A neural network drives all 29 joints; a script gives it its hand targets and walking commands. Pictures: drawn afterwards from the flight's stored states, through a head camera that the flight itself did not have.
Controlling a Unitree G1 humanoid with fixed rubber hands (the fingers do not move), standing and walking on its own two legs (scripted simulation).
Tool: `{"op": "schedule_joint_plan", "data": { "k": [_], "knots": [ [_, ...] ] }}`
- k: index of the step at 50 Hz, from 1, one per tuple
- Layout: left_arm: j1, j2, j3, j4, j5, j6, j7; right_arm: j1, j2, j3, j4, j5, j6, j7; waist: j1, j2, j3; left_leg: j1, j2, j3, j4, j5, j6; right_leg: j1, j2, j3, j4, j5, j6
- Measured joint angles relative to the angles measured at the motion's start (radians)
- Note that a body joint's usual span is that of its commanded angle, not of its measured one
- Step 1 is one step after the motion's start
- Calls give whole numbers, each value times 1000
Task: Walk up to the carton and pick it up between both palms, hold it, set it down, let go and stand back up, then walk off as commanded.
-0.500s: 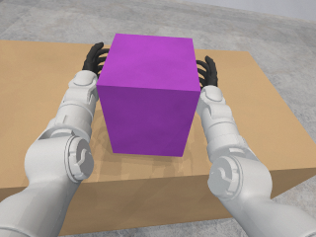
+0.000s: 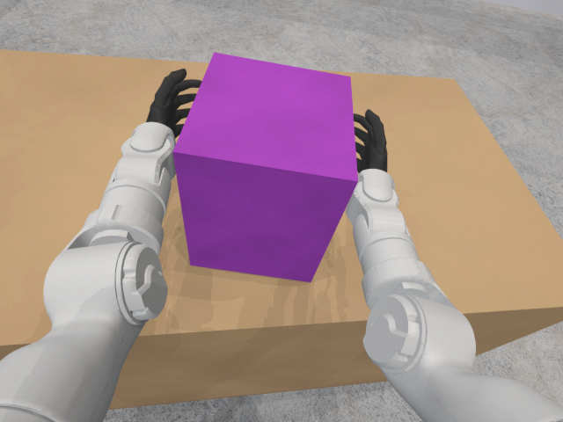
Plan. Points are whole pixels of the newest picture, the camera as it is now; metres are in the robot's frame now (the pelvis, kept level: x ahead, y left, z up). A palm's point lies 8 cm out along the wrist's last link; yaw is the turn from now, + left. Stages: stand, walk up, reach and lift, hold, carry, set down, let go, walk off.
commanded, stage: set down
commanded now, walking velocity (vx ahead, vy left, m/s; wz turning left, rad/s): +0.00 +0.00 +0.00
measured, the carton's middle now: (266, 176) +0.46 +0.01 +0.07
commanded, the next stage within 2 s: none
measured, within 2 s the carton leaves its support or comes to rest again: neither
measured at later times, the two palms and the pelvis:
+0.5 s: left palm (175, 143) +0.46 +0.14 +0.13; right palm (385, 183) +0.40 -0.15 +0.12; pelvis -0.03 -0.02 +0.00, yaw +0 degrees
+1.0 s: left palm (173, 146) +0.45 +0.14 +0.13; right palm (385, 187) +0.40 -0.15 +0.12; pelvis -0.03 -0.02 +0.00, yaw +0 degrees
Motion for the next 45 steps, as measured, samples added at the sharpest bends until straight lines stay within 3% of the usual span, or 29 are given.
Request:
{"op": "schedule_joint_plan", "data": {
  "k": [14,23,45],
  "knots": [
    [0,0,6,0,21,-35,-7,1,1,-8,18,-19,-77,-3,0,0,-2,-40,0,0,0,49,-13,-31,0,0,-14,10,-4],
    [0,0,81,14,37,-73,-35,2,22,-8,-35,-18,-43,-4,0,0,12,-40,1,0,0,23,-10,-47,0,0,20,-23,7],
    [0,0,114,31,37,-68,-47,2,62,-76,-102,-87,33,26,0,0,17,-40,-8,1,0,32,-8,-47,-10,0,24,-30,8]
  ]
}}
